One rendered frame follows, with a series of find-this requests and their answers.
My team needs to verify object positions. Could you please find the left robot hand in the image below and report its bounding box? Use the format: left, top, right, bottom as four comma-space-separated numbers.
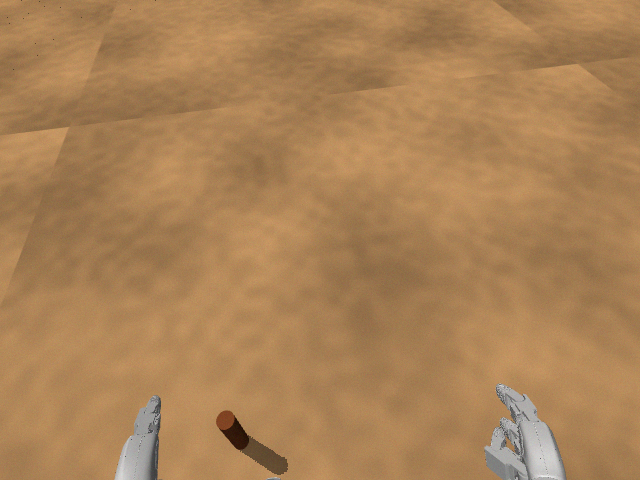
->
114, 395, 162, 480

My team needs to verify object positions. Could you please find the can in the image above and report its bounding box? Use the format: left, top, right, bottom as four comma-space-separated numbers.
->
216, 410, 249, 450

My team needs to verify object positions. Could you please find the right robot hand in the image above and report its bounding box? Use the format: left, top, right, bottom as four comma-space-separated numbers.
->
484, 383, 567, 480

